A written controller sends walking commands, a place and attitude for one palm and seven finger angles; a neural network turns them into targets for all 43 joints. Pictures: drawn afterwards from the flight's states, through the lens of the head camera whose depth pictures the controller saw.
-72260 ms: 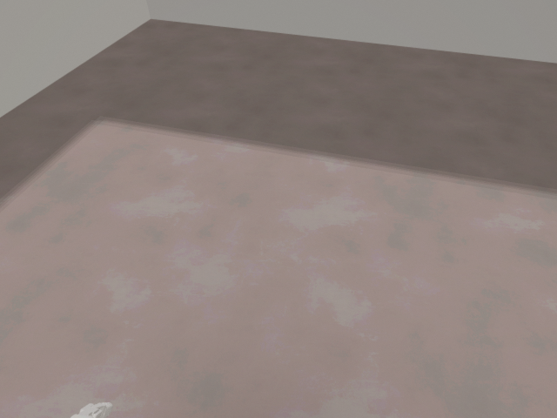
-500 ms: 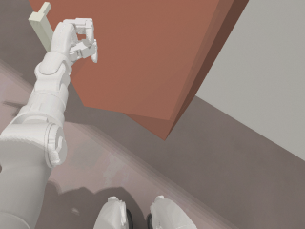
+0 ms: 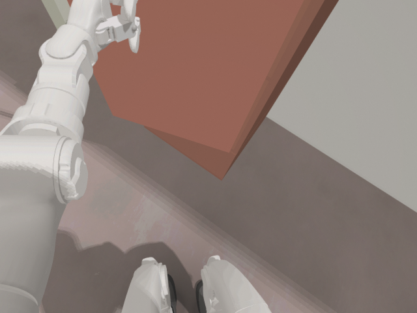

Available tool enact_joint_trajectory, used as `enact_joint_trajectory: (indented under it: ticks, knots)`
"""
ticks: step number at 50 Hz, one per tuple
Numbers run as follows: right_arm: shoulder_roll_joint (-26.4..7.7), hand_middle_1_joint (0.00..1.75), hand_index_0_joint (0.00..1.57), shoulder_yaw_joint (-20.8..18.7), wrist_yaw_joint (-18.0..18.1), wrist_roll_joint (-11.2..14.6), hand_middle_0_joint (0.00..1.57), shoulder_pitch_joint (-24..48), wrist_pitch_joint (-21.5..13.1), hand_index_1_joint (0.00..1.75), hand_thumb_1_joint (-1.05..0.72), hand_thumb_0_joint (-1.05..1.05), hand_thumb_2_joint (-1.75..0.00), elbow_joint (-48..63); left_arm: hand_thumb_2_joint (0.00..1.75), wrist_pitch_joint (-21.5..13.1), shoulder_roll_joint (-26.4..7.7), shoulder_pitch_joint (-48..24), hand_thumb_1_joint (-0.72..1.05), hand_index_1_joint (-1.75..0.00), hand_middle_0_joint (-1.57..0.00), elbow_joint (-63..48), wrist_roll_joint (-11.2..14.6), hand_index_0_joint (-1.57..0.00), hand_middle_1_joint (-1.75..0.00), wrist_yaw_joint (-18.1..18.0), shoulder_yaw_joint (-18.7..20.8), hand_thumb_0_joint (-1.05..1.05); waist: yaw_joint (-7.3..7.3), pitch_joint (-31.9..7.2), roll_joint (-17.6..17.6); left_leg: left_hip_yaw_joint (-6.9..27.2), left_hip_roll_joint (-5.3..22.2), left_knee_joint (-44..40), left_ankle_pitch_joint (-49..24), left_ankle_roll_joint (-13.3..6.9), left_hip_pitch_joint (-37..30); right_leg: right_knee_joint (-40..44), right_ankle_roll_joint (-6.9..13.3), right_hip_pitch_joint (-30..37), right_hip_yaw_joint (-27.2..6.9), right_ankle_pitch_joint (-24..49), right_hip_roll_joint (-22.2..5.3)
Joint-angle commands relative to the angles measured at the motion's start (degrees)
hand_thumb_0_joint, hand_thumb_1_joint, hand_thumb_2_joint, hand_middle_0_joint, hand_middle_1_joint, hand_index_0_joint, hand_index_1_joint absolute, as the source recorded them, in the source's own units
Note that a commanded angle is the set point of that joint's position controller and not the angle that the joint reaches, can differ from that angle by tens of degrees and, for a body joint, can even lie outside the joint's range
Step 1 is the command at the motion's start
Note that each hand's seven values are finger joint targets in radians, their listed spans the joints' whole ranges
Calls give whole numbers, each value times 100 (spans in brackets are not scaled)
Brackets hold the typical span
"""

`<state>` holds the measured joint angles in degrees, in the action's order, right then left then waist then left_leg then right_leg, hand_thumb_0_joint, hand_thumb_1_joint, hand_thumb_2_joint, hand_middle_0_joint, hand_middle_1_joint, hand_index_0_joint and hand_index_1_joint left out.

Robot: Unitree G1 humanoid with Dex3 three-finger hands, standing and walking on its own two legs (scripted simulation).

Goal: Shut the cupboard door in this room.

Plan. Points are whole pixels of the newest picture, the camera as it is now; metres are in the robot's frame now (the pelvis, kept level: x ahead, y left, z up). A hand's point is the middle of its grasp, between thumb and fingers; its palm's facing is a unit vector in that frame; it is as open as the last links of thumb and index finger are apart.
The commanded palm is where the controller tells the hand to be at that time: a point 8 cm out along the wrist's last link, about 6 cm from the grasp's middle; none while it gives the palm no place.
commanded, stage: pull the fist back off the door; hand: left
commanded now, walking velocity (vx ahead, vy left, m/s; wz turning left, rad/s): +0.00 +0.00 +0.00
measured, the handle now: (66, 3) +0.64 +0.15 +0.11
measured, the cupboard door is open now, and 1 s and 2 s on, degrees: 18 14 14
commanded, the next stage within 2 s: draw the hand back to the body in 0.86 s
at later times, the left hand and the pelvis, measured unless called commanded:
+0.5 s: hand (139, 35) +0.54 +0.04 +0.13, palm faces +0.06 -1.00 +0.00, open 3.1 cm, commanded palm +0.51 +0.08 +0.11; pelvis +0.01 -0.01 +0.04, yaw +0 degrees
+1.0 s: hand (145, 67) +0.49 +0.03 +0.12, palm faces +0.04 -1.00 -0.04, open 3.1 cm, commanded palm +0.46 +0.09 +0.12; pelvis +0.00 -0.01 +0.04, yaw +1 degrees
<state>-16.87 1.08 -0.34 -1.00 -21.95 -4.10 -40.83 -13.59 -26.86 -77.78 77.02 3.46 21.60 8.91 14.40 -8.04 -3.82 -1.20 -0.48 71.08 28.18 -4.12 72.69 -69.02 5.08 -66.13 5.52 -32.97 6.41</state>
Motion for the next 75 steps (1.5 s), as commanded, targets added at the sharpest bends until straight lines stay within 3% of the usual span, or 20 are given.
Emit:
enact_joint_trajectory:
  ticks: [1,5,8,11,15,18,20,26,33,38,45,49,54,58,62,65,67,69,74,75]
  knots:
    - [-859,30,20,-328,-181,-116,20,-1774,-55,30,-90,0,-90,252,90,-145,-350,-3086,90,-150,-130,-969,343,-130,-150,-1604,1049,0,332,-3406,-771,958,206,-399,-2733,134,-3399,1007,-313,574,-724,2389,-198]
    - [-829,30,20,-421,-527,-371,20,-1922,76,30,-90,0,-90,400,90,-482,73,-2617,90,-150,-130,-1487,-75,-130,-150,-3037,1201,0,193,-3713,-588,915,190,-435,-3129,177,-3563,930,-406,725,-641,2821,-235]
    - [-787,30,20,-515,-787,-512,20,-1946,115,30,-90,0,-90,360,90,-1094,267,-2436,90,-150,-130,-2050,-922,-130,-150,-3858,829,0,126,-3856,-764,918,239,-378,-3366,232,-3835,875,-418,577,-572,2914,-194]
    - [-810,30,20,-624,-876,-470,20,-2002,261,30,-90,0,-90,373,90,-1348,305,-2154,90,-150,-130,-2350,-1130,-130,-150,-3775,565,0,112,-3973,-507,777,156,-561,-3173,197,-3892,1146,-482,1304,-625,3243,-177]
    - [-823,30,20,-606,-764,-296,20,-1952,461,30,-90,0,-90,396,90,-1033,434,-1969,90,-150,-130,-1900,-782,-130,-150,-3372,478,0,150,-3500,-186,677,74,-939,-2542,156,-3655,1528,-539,1804,-672,3114,-186]
    - [-774,30,20,-556,-680,-239,20,-1852,485,30,-90,0,-90,491,90,-1040,293,-1600,90,-150,-130,-2031,-424,-130,-150,-3365,856,0,-84,-3447,-125,588,46,-1152,-2522,161,-3686,1673,-500,2182,-715,3229,-205]
    - [-706,30,20,-520,-679,-247,20,-1741,451,30,-90,0,-90,507,90,-1222,525,-1230,90,-150,-130,-1983,-323,-130,-150,-3387,777,0,-137,-3045,4,541,34,-1225,-2428,165,-3545,1745,-497,2219,-726,3225,-215]
    - [-716,30,20,-564,-774,-266,20,-1563,448,30,-90,0,-90,418,90,-1581,1109,-186,90,-150,-130,-1246,-596,-130,-150,-3409,242,0,-86,-1936,379,461,-16,-1250,-1768,127,-3060,1857,-573,1726,-803,2763,-273]
    - [-664,30,20,-613,-711,-171,20,-1179,519,30,-90,0,-90,659,90,-1791,1292,-274,90,-150,-130,-2420,-317,-130,-150,-3361,141,0,-358,-2861,53,360,-81,-1219,-2102,143,-3577,1770,-649,2286,-931,3381,-359]
    - [-601,30,20,-651,-633,-154,20,-942,488,30,-90,0,-90,633,90,-2254,1379,-472,90,-150,-130,-3417,-355,-130,-150,-3434,-133,0,-337,-3289,-38,421,-28,-1156,-2381,141,-4201,1658,-653,2208,-859,3433,-317]
    - [-639,30,20,-569,-523,-87,20,-869,641,30,-90,0,-90,544,90,-1593,1515,-185,90,-150,-130,-1986,-435,-130,-150,-3505,-270,0,-117,-2085,662,385,-81,-1317,-1407,76,-3352,2048,-819,2050,-994,2657,-397]
    - [-621,30,20,-509,-490,-99,20,-751,607,30,-90,0,-90,627,90,-1528,1454,-149,90,-150,-130,-1896,-157,-130,-150,-3484,18,0,-280,-2318,479,401,-91,-1360,-1641,123,-3428,1948,-701,2178,-911,2814,-387]
    - [-586,30,20,-492,-520,-75,20,-583,617,30,-90,0,-90,1040,90,-1943,673,1342,90,-150,-130,-3110,-215,-130,-150,-3306,621,0,-1004,-3204,333,260,-109,-1556,-2361,142,-3797,1802,-665,3290,-976,3885,-385]
    - [-548,30,20,-499,-497,100,20,-422,725,30,-90,0,-90,1377,90,-1617,941,2464,90,-150,-130,-4150,-233,-130,-150,-3038,163,0,-1091,-2819,696,115,-105,-1913,-2333,89,-4053,2162,-826,3873,-1005,4335,-380]
    - [-539,30,20,-488,-309,338,20,-120,715,30,-90,0,-90,1595,90,-988,1448,2876,90,-150,-130,-5376,347,-130,-150,-2662,-404,0,-950,-2186,1010,113,-64,-2283,-2117,27,-4609,2749,-935,4098,-988,4138,-369]
    - [-530,30,20,-448,-136,425,20,113,607,30,-90,0,-90,1521,90,-779,1308,3114,90,-150,-130,-6017,581,-130,-150,-2505,-410,0,-986,-1717,850,174,-27,-2550,-1921,33,-4916,3048,-857,3993,-930,3534,-363]
    - [-483,30,20,-411,-85,453,20,289,499,30,-90,0,-90,1535,90,-769,1430,3354,90,-150,-130,-6540,536,-130,-150,-2422,-726,0,-984,-1459,208,219,-1,-2650,-2092,39,-5413,3067,-703,3734,-790,3282,-332]
    - [-462,30,20,-354,-68,447,20,444,437,30,-90,0,-90,1502,90,-683,1346,4024,90,-150,-130,-6496,484,-130,-150,-2377,-714,0,-1075,-1190,4,318,34,-2783,-2059,76,-5602,3112,-600,3506,-673,2937,-310]
    - [-465,30,20,-241,-19,521,20,974,422,30,-90,0,-90,1792,90,-101,970,5340,90,-135,-116,-6832,667,-116,-135,-2214,-340,0,-1426,-897,277,312,2,-3181,-1878,104,-5429,3321,-499,4090,-682,2758,-391]
    - [-259,30,20,-225,67,541,20,1225,608,30,-90,0,-90,1962,90,-64,850,5330,90,-132,-113,-7628,306,-113,-132,-2273,-816,0,-1317,-917,631,383,4,-3483,-1861,170,-5559,3700,-608,4523,-1033,3095,-637]
